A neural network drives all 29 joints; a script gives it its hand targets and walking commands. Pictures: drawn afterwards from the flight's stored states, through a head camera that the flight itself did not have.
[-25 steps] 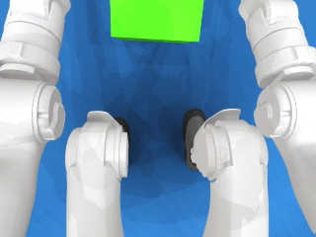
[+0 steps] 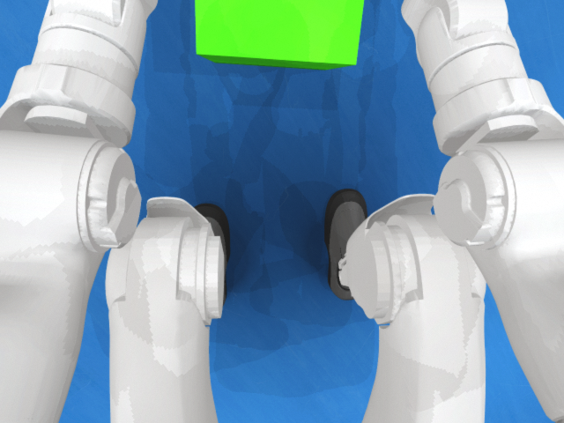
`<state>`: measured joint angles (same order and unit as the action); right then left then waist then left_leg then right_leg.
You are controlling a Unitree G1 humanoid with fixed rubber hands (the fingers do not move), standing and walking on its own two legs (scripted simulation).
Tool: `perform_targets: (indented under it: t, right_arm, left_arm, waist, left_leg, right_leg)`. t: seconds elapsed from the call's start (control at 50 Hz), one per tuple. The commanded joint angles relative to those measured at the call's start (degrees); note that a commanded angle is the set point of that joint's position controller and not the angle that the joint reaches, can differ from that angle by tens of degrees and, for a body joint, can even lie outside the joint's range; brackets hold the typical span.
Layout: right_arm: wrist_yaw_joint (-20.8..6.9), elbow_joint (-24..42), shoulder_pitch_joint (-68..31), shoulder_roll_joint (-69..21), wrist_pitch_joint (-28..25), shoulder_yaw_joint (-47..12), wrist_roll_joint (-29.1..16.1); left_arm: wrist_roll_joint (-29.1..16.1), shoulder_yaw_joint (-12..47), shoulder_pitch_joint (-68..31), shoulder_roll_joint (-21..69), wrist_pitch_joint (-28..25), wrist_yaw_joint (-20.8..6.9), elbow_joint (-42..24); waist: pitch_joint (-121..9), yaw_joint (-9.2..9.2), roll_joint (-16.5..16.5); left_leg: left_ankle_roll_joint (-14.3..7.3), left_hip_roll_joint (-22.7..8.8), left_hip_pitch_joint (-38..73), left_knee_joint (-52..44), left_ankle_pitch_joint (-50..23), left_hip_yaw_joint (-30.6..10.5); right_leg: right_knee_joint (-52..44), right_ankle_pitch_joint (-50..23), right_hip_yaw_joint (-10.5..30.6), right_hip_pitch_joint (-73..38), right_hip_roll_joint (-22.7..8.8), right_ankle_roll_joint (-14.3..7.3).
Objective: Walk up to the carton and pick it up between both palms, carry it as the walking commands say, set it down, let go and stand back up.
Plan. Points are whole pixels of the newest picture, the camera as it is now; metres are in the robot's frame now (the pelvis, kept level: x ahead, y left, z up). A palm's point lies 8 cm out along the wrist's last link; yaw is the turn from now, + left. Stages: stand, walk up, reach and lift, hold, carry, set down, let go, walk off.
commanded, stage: reach and lift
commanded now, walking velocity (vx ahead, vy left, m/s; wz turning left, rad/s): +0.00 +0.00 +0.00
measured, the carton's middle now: out of the picture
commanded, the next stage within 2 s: none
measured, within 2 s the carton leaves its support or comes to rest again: leaves its support in 1.02 s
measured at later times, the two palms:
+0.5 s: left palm out of the picture +0.57 +0.14 -0.19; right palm out of the picture +0.56 -0.14 -0.19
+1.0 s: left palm out of the picture +0.56 +0.13 -0.18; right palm out of the picture +0.56 -0.13 -0.18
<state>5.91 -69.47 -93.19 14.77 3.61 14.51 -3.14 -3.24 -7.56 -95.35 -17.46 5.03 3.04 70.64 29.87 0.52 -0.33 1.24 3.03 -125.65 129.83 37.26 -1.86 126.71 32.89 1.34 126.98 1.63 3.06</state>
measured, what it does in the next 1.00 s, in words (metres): stands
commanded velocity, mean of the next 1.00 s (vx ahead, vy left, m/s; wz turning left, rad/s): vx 0.00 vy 0.00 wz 0.00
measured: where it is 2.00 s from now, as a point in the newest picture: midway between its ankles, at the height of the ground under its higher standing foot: (278, 268)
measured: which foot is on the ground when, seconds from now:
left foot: down 0.00-1.00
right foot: down 0.00-1.00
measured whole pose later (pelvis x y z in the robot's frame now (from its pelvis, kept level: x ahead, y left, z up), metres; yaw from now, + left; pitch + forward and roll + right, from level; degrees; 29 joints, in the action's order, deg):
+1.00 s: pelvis +0.01 +0.00 +0.00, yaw +1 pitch +33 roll -1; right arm 7.9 -59.5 -86.9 13.1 12.0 13.5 -4.1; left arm 1.7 -12.6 -86.4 -12.9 13.1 4.3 56.3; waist 27.7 1.0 -0.4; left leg 2.6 5.7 -124.2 131.0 39.6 -3.0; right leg 128.7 36.5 2.5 125.2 4.5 4.2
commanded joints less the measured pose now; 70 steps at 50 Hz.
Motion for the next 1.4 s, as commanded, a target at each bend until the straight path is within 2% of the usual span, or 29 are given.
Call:
perform_targets:
  t: [0.0, 0.08, 0.2, 0.28, 0.38, 0.72, 0.96, 1.1, 1.26, 1.38]
  right_arm:
    - [-1.52, 6.05, -15.76, -1.36, -0.46, 0.3, 1.81]
    - [-4.88, 7.05, -17.82, -14.85, 0.71, -0.67, 3.49]
    - [-12.4, 9.64, -19.48, -39.74, 3.43, -4.06, 4.65]
    - [-14.86, 11.05, -17.93, -45.36, 4.63, -5.16, 3.5]
    - [-15.79, 12.04, -16.85, -47.76, 5.11, -6.52, 1.72]
    - [-15.48, 13.57, -19.53, -51.69, 4.65, -11.55, -2.07]
    - [-13.02, 24.66, -29.12, -57.08, 4.82, -17.24, -6.16]
    - [-11.91, 26.8, -33.42, -57.25, 6.66, -16.52, -4.31]
    - [-12.25, 28.95, -34.97, -58.48, 9.18, -15.7, -0.81]
    - [-12.78, 30.27, -34.27, -61.36, 10.77, -16.08, 0.43]
  left_arm:
    - [2.3, -1.07, -16.39, 1.03, -0.56, -0.63, -6.2]
    - [3.69, -0.21, -18.32, 14.2, 0.51, -3.95, -7.13]
    - [5.57, 2.73, -18.71, 39.7, 2.92, -11.52, -8.09]
    - [6.12, 3.42, -16.16, 45.99, 4.46, -14.35, -10.38]
    - [5.9, 4.61, -14.3, 48.85, 5.65, -15.89, -12.41]
    - [3.5, 6.77, -14.06, 54.37, 5.83, -15.94, -13.61]
    - [-1.36, 12.78, -24.07, 58.49, 5.69, -13.35, -24.26]
    - [-1.08, 13.19, -29.14, 59.71, 7.01, -11.95, -25.64]
    - [1.39, 10.07, -26.18, 63.59, 9.58, -12.06, -20.92]
    - [2.25, 9.85, -25.7, 65.81, 10.63, -11.99, -22.01]
  waist:
    - [-60.76, -0.14, 1.16]
    - [-57.67, -0.12, 1.24]
    - [-53.64, 0.01, 2.2]
    - [-52.2, -0.4, 2.95]
    - [-51.21, -0.21, 3.89]
    - [-52.88, -0.03, 3.4]
    - [-77.07, 0.76, 2.29]
    - [-83.96, 1.94, 3.12]
    - [-86.16, 3.08, 2.6]
    - [-89.99, 3.0, 2.52]
  left_leg:
    - [0.64, 2.33, 26.9, -11.62, -21.11, 1.27]
    - [0.0, 3.23, 26.34, -11.78, -20.08, 1.35]
    - [-1.34, 4.52, 23.72, -10.87, -18.97, 2.09]
    - [-1.67, 4.83, 22.52, -10.12, -18.99, 2.93]
    - [-1.76, 4.72, 22.18, -9.59, -19.38, 2.87]
    - [-2.05, 5.08, 22.52, -9.46, -21.57, 2.7]
    - [-1.36, 5.72, 32.48, -9.22, -29.38, 3.64]
    - [-0.96, 5.97, 35.75, -10.98, -26.34, 4.68]
    - [-0.78, 6.42, 36.63, -13.71, -23.26, 5.41]
    - [-0.5, 6.79, 37.72, -15.42, -24.34, 5.56]
  right_leg:
    - [-6.1, -20.14, -3.67, -31.53, 3.52, 0.38]
    - [-6.39, -19.08, -3.75, -30.46, 4.27, -0.11]
    - [-5.76, -17.33, -4.48, -27.56, 5.9, -1.6]
    - [-5.32, -16.85, -4.76, -25.34, 6.51, -2.17]
    - [-4.61, -17.16, -4.77, -23.74, 6.6, -2.78]
    - [-3.77, -20.06, -4.53, -24.8, 6.29, -3.42]
    - [-4.35, -29.27, -5.04, -38.19, 6.92, -2.38]
    - [-6.85, -25.58, -5.9, -39.86, 6.82, -1.74]
    - [-10.2, -21.33, -7.26, -39.26, 6.93, -1.21]
    - [-11.91, -22.1, -7.74, -39.24, 7.27, -0.9]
